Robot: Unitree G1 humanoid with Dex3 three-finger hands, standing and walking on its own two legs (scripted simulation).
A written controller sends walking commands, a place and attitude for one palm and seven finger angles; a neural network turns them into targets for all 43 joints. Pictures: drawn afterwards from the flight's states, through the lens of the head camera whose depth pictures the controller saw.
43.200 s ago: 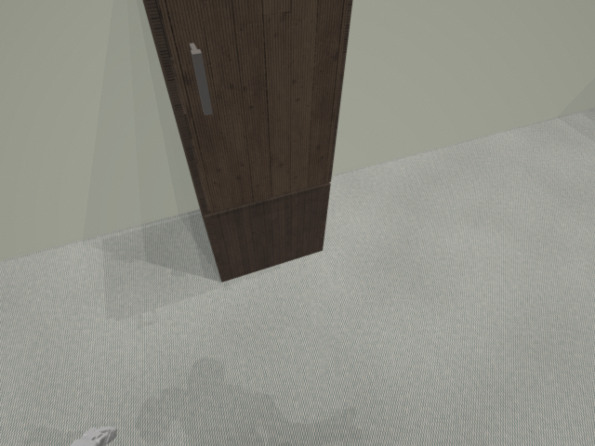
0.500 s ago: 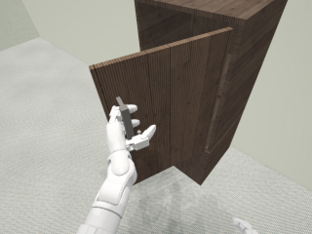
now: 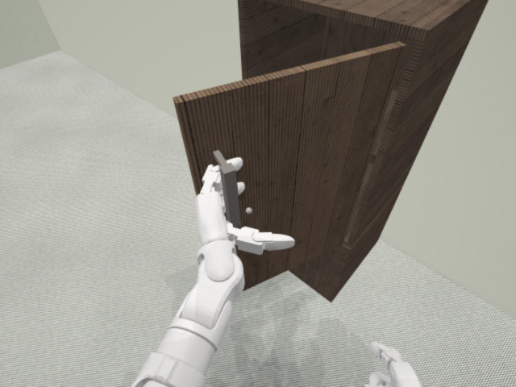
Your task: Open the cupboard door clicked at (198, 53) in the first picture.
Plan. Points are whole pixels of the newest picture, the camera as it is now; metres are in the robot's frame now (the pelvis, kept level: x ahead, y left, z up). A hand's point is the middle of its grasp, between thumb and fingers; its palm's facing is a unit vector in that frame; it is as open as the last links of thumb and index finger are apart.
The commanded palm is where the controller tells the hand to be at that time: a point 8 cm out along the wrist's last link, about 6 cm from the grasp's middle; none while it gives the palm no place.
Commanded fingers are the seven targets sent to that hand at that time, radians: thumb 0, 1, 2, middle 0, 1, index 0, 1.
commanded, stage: slide the hand sideways off the handle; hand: left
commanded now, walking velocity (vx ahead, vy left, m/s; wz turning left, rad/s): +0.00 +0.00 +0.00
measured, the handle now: (226, 191) +0.40 +0.08 +0.10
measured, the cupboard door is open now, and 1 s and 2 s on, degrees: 68 70 70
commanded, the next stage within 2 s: draw the hand back to the body in 1.26 s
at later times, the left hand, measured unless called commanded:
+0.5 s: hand (240, 227) +0.32 +0.05 +0.11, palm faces -0.19 -0.98 -0.01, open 15.9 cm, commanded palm +0.30 +0.11 +0.10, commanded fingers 0.00 -0.50 0.30 -0.15 -0.30 -0.15 -0.30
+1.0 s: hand (206, 251) +0.28 +0.09 +0.10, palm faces -0.12 -0.99 -0.04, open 16.1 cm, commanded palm +0.26 +0.16 +0.10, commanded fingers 0.00 -0.50 0.30 -0.15 -0.30 -0.15 -0.30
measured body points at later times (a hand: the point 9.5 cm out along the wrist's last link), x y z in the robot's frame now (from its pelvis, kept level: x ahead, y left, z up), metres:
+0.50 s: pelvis +0.00 +0.01 +0.00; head -0.01 +0.00 +0.45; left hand +0.33 +0.10 +0.11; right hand +0.14 -0.21 -0.10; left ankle +0.03 +0.12 -0.72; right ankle +0.00 -0.10 -0.72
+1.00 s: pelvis +0.03 -0.02 +0.00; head +0.03 -0.05 +0.45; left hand +0.29 +0.15 +0.10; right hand +0.21 -0.25 -0.08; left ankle +0.03 +0.12 -0.72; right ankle +0.00 -0.10 -0.72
